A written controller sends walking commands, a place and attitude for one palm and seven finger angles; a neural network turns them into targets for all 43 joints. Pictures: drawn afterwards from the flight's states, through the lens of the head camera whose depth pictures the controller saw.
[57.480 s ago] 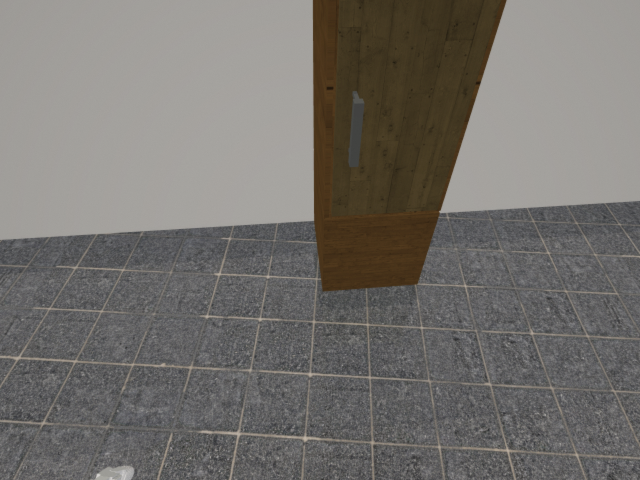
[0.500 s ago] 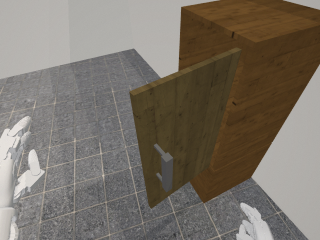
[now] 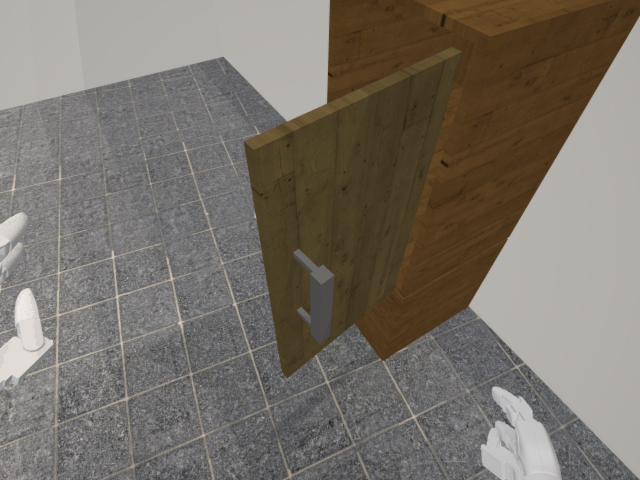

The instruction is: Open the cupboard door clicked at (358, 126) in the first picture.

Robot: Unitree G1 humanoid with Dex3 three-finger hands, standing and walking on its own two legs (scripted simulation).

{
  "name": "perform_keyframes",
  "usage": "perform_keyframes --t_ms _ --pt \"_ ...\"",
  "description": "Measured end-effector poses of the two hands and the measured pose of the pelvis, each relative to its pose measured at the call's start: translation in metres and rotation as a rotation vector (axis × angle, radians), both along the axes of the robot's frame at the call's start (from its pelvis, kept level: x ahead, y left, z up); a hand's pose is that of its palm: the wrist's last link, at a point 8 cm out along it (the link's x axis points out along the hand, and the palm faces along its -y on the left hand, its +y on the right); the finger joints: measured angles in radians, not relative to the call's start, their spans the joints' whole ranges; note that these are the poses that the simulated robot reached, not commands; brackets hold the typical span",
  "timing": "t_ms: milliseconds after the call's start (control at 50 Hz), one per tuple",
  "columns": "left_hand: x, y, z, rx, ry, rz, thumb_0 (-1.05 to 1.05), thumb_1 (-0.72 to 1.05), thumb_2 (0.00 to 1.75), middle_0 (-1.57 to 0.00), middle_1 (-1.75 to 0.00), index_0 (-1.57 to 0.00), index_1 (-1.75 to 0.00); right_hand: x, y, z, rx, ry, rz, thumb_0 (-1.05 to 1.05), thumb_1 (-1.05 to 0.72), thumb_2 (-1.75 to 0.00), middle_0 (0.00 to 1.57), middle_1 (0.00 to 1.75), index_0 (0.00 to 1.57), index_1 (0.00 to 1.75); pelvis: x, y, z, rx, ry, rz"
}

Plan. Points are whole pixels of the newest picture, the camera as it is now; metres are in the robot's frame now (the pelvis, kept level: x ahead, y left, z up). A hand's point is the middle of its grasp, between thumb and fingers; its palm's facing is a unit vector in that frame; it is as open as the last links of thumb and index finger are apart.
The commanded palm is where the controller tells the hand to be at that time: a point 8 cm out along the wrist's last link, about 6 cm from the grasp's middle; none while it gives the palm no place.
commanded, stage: step back with the hand held close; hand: left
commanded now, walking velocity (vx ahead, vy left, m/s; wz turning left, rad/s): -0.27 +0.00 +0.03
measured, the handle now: (311, 298) +0.38 +0.04 -0.03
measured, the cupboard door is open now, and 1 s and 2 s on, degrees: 99 99 99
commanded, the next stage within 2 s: stop stepping back and stand still in 0.74 s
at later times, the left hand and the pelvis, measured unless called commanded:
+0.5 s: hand out of the picture +0.11 +0.28 +0.16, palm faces +0.49 -0.74 -0.46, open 7.4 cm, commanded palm +0.04 +0.32 +0.18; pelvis -0.08 +0.01 -0.01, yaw +4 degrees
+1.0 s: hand out of the picture +0.04 +0.21 +0.17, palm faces +0.33 -0.76 -0.55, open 7.4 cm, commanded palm -0.01 +0.25 +0.18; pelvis -0.16 -0.04 -0.01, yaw -2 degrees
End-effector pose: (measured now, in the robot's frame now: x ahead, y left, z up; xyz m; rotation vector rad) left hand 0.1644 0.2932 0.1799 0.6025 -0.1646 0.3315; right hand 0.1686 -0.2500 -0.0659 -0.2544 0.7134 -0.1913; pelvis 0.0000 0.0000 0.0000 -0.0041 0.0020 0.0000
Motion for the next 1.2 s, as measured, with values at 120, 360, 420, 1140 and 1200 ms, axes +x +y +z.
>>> perform_keyframes --t_ms 120,360,420,1140,1200 --pt "-0.029 0.015 -0.006 0.003 -0.031 0.048 0.01 0.89 0.89 -0.22 -0.3 -0.22 -0.3 -0.023 0.011 0.001 -0.019 -0.007 0.021 0.02 -0.9 -0.9 0.2 0.3 0.2 0.3 -0.023 0.005 -0.005 0.004 -0.009 0.005" --pt "-0.084 0.014 -0.013 -0.038 -0.138 0.126 0.01 0.89 0.89 -0.21 -0.3 -0.21 -0.3 -0.063 0.022 -0.02 -0.014 0.045 0.086 0.02 -0.9 -0.9 0.2 0.3 0.21 0.3 -0.057 0.001 -0.016 -0.016 -0.012 0.068" --pt "-0.089 0.015 -0.011 -0.04 -0.166 0.084 0.01 0.89 0.89 -0.21 -0.3 -0.21 -0.3 -0.073 0.024 -0.018 -0.022 0.042 0.08 0.02 -0.9 -0.9 0.2 0.3 0.21 0.3 -0.067 0.005 -0.017 -0.016 -0.019 0.065" --pt "-0.189 -0.037 -0.015 -0.052 -0.019 0.019 0.01 0.89 0.89 -0.21 -0.3 -0.21 -0.3 -0.227 -0.056 0.0 -0.028 -0.028 -0.042 0.02 -0.9 -0.9 0.2 0.3 0.2 0.3 -0.2 -0.046 -0.006 0.024 0.013 -0.045" --pt "-0.206 -0.052 -0.019 -0.08 -0.002 -0.003 0.01 0.89 0.89 -0.21 -0.3 -0.21 -0.3 -0.248 -0.054 -0.004 -0.01 -0.012 -0.033 0.02 -0.9 -0.9 0.2 0.3 0.2 0.3 -0.216 -0.051 -0.004 0.005 -0.003 -0.026"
